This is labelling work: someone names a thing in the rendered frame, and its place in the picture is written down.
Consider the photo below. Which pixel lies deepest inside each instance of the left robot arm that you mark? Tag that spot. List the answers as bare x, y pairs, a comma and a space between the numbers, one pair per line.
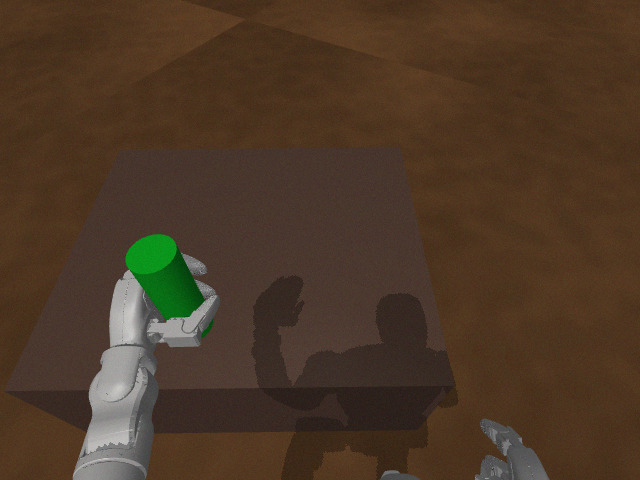
122, 395

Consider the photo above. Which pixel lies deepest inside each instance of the left robot hand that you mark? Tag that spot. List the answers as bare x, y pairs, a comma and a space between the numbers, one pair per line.
134, 318

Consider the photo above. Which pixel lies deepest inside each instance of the can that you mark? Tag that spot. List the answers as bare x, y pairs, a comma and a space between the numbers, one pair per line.
158, 266

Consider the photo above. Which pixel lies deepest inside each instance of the right robot hand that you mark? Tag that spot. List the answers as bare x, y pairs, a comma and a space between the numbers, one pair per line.
522, 462

